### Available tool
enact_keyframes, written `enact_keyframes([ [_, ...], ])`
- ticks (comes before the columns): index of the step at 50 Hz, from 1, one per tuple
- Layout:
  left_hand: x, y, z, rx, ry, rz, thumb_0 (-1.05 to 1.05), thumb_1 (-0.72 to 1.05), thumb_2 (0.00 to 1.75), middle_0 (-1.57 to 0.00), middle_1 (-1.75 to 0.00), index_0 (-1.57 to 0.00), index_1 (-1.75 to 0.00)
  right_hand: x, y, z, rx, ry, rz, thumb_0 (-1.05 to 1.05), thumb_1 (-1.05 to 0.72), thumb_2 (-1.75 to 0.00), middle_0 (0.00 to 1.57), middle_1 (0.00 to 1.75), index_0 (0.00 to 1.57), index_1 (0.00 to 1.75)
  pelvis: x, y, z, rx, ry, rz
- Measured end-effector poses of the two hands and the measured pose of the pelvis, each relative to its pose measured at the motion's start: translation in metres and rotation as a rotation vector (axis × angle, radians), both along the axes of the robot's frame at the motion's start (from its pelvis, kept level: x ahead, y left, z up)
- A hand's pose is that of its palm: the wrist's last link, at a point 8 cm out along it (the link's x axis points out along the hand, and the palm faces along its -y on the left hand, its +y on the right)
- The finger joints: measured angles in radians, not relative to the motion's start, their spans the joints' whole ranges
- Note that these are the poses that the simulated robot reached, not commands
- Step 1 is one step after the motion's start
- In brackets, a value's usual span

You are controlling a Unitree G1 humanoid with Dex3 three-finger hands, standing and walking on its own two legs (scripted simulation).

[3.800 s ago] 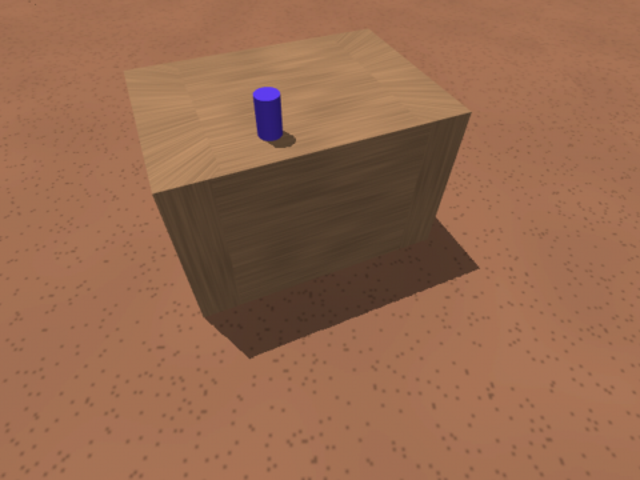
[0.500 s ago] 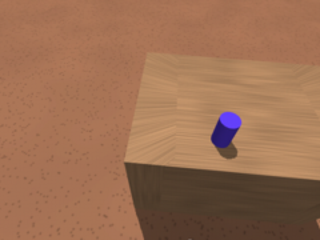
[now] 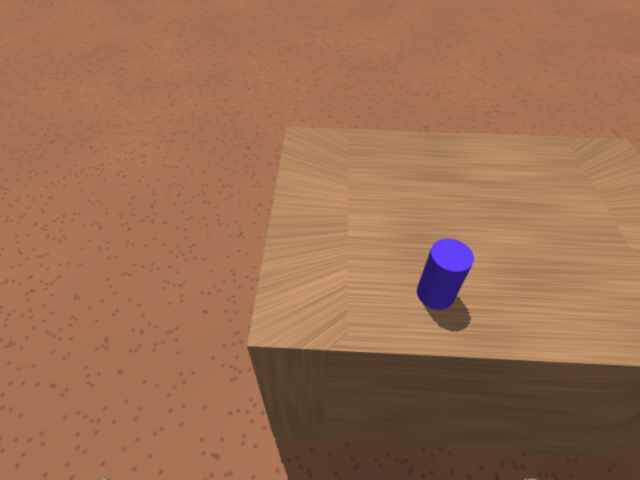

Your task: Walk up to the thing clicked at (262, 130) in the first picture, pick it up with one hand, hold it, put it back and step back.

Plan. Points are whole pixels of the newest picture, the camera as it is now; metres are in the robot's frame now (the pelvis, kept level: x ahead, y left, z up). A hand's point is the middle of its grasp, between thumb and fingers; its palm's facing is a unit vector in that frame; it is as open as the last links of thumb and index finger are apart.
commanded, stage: walk up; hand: right
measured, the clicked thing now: (443, 275) +0.48 -0.21 -0.11
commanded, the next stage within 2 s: stand in 0.78 s
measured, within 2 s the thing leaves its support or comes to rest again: neither
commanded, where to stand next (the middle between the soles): +0.05 +0.01 m, yaw -1 degrees
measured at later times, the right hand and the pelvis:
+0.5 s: hand out of the picture +0.07 -0.26 -0.15, palm faces +0.05 +0.94 -0.33, open 7.3 cm; pelvis +0.01 +0.00 +0.01, yaw -2 degrees
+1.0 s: hand out of the picture +0.08 -0.26 -0.15, palm faces +0.05 +0.94 -0.33, open 7.3 cm; pelvis +0.01 -0.01 +0.01, yaw -2 degrees
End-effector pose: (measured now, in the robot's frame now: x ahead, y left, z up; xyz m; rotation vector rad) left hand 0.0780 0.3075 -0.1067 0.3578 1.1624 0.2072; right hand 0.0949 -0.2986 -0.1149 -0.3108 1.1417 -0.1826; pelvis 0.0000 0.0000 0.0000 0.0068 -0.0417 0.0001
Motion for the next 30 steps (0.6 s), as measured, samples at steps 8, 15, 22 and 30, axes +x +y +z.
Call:
enact_keyframes([
  [8,0.007,-0.009,0.002,-0.006,0.027,-0.015,0.01,0.90,0.90,-0.20,-0.30,-0.20,-0.30,-0.009,-0.011,0.001,-0.007,0.038,-0.038,0.00,-0.91,-0.90,0.21,0.30,0.21,0.30,0.003,-0.003,0.004,0.007,0.004,-0.012],
  [15,0.019,-0.015,0.001,-0.021,0.017,-0.024,0.01,0.90,0.90,-0.20,-0.30,-0.20,-0.30,-0.022,-0.011,0.002,-0.005,0.071,-0.065,0.00,-0.91,-0.90,0.21,0.30,0.21,0.30,0.006,-0.003,0.007,0.006,0.000,-0.022],
  [22,0.030,-0.018,0.002,-0.028,0.008,-0.034,0.01,0.90,0.90,-0.20,-0.30,-0.20,-0.30,-0.032,-0.008,0.001,0.003,0.086,-0.088,0.00,-0.91,-0.90,0.21,0.30,0.21,0.30,0.007,-0.002,0.008,0.005,-0.004,-0.033],
  [30,0.032,-0.017,0.004,-0.018,0.024,-0.041,0.01,0.90,0.90,-0.20,-0.30,-0.20,-0.30,-0.035,-0.006,-0.002,0.012,0.093,-0.105,0.00,-0.91,-0.90,0.21,0.30,0.21,0.30,0.010,-0.002,0.008,0.006,-0.002,-0.044],
])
